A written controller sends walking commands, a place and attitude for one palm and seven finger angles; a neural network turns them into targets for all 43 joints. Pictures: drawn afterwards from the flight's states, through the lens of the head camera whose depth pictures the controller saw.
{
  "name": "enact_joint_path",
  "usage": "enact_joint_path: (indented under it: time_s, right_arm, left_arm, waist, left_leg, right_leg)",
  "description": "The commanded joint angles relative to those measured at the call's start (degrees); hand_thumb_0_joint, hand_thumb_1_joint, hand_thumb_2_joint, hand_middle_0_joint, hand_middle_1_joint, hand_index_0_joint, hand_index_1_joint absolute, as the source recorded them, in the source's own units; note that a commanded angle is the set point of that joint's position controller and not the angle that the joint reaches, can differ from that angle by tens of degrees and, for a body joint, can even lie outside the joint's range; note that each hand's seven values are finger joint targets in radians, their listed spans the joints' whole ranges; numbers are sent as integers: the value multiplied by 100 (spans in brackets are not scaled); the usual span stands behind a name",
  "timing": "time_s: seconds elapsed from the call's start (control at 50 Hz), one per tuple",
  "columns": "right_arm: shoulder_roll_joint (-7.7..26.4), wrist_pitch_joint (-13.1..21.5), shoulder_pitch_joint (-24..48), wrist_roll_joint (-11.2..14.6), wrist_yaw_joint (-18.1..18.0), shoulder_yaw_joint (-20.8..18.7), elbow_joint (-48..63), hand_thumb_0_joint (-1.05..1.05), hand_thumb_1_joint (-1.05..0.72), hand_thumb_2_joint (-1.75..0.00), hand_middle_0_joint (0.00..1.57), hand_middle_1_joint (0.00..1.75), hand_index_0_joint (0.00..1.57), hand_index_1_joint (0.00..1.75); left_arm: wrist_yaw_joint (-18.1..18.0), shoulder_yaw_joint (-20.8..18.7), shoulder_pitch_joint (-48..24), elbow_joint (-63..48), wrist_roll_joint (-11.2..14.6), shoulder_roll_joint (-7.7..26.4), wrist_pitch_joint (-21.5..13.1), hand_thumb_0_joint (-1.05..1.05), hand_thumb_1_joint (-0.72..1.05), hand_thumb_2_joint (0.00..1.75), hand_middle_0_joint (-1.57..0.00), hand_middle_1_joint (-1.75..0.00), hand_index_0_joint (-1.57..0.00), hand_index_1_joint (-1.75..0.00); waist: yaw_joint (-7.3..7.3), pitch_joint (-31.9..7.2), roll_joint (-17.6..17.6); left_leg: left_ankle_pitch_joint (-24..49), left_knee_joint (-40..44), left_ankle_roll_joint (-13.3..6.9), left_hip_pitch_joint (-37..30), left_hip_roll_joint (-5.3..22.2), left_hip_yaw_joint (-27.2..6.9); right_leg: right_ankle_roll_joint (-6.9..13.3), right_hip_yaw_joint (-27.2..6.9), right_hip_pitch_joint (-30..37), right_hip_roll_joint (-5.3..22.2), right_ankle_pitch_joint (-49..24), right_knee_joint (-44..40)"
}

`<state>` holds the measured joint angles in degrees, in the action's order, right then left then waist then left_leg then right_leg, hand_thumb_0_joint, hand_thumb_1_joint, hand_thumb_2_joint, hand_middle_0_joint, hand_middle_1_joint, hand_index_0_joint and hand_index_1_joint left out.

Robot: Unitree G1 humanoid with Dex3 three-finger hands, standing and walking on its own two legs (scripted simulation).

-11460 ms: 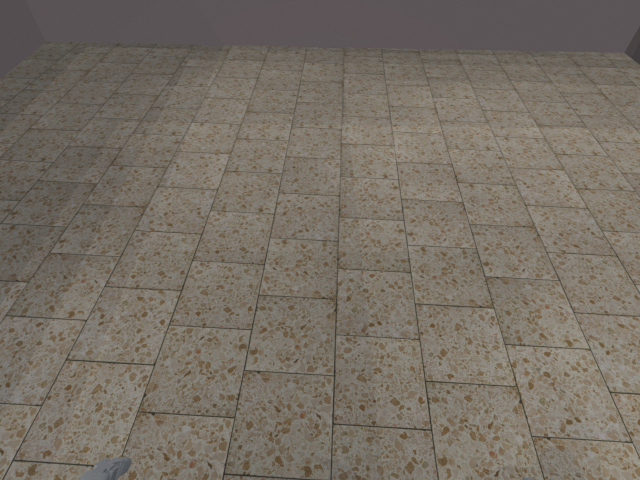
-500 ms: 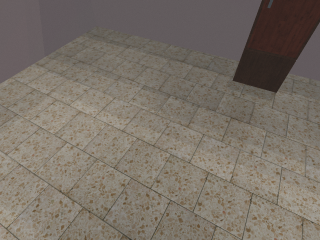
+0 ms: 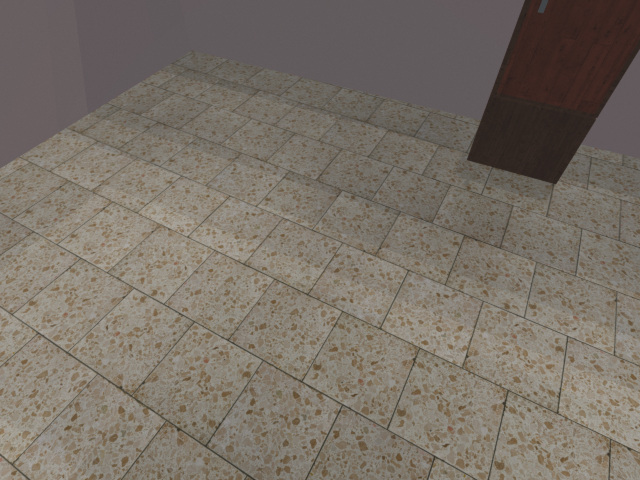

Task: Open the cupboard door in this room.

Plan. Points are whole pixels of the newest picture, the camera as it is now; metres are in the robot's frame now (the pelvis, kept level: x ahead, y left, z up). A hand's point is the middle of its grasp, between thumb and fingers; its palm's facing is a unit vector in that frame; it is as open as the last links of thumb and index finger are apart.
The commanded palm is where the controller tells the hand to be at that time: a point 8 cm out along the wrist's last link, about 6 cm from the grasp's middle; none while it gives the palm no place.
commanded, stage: stand and wait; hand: left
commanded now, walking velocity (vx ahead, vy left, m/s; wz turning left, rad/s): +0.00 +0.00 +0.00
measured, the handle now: out of the picture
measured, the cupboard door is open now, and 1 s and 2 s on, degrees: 0 0 0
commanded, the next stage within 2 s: turn or walk to find it in 0.26 s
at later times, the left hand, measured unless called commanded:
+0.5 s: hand out of the picture +0.08 +0.23 -0.16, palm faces +0.02 -0.95 -0.32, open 7.4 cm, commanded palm none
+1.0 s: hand out of the picture +0.05 +0.25 -0.16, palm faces +0.03 -0.94 -0.34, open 7.4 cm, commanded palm none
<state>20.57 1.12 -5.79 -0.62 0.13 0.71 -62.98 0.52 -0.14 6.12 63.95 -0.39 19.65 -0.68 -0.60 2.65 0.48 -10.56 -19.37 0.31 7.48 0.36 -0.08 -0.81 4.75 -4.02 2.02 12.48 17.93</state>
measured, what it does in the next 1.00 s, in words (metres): stands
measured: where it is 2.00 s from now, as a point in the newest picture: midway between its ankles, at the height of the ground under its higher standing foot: outside the picture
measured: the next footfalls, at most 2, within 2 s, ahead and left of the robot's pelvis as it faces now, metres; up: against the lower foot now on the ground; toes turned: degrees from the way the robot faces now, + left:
right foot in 1.88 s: +0.02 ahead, -0.14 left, +0.00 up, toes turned +12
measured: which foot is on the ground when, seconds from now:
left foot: down 0.00-1.00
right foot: down 0.00-1.00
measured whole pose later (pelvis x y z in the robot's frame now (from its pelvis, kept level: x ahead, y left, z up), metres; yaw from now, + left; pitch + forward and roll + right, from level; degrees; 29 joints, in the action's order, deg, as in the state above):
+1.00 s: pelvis -0.01 -0.01 +0.00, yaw +2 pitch -2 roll +0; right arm 20.6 -0.2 -6.7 -0.8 0.0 -0.1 -62.5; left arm -0.1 -0.8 6.8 63.5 -0.3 19.7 0.6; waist -0.5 3.8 0.5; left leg -11.0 -22.7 0.8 9.7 0.3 -2.1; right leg -0.4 6.7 -5.2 2.0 13.5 20.9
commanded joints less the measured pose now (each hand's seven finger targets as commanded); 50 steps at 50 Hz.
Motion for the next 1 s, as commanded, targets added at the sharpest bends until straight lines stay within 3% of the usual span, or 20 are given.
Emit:
enact_joint_path:
  time_s: [0.0,0.1,0.26,0.34,0.48,0.86,0.94,0.98]
  right_arm:
    - [1154,100,154,27,-109,-224,316,0,-90,-90,20,30,20,30]
    - [1148,109,134,30,-130,-238,299,0,-90,-90,20,30,20,30]
    - [1123,91,105,35,-138,-256,300,0,-90,-90,20,30,20,30]
    - [688,-29,-117,15,-121,-202,319,0,-90,-90,20,30,20,30]
    - [808,-39,-91,23,-121,-250,336,0,-90,-90,20,30,20,30]
    - [1072,38,155,24,-96,-286,305,0,-90,-90,20,30,20,30]
    - [670,-85,-39,-11,-61,-204,350,0,-90,-90,20,30,20,30]
    - [736,-102,6,-11,-59,-202,376,0,-90,-90,20,30,20,30]
  left_arm:
    - [-88,-218,-161,-321,-9,1184,-99,0,90,90,-20,-30,-20,-30]
    - [-104,-223,-103,-319,-6,1177,-109,0,90,90,-20,-30,-20,-30]
    - [-122,-243,-90,-348,-8,1174,-99,0,90,90,-20,-30,-20,-30]
    - [-186,-207,127,-370,5,786,38,0,90,90,-20,-30,-20,-30]
    - [-174,-214,60,-439,-4,927,-4,0,90,90,-20,-30,-20,-30]
    - [-92,-259,-153,-350,-18,1171,-64,0,90,90,-20,-30,-20,-30]
    - [-135,-223,33,-354,-8,789,88,0,90,90,-20,-30,-20,-30]
    - [-127,-212,67,-352,-13,863,97,0,90,90,-20,-30,-20,-30]
  waist:
    - [11,-463,-39]
    - [19,-622,-58]
    - [25,-497,-49]
    - [6,-492,11]
    - [7,-430,-172]
    - [13,-192,-21]
    - [-9,-159,68]
    - [-35,-101,46]
  left_leg:
    - [1468,198,-123,-232,734,-566]
    - [1856,101,-124,-392,751,-520]
    - [1913,70,-118,-321,730,-499]
    - [2266,-255,-57,-28,693,-482]
    - [1871,-282,-74,19,668,-543]
    - [883,144,-120,60,663,-644]
    - [896,-87,-63,533,645,-670]
    - [689,-85,-71,580,621,-706]
  right_leg:
    - [156,-516,94,697,-1083,-235]
    - [174,-497,218,719,-1537,-161]
    - [177,-442,261,730,-1652,-124]
    - [92,-258,262,763,-1750,304]
    - [138,-320,138,769,-1526,228]
    - [162,-459,13,708,-421,-281]
    - [78,-316,24,741,-221,52]
    - [77,-351,-100,744,6,14]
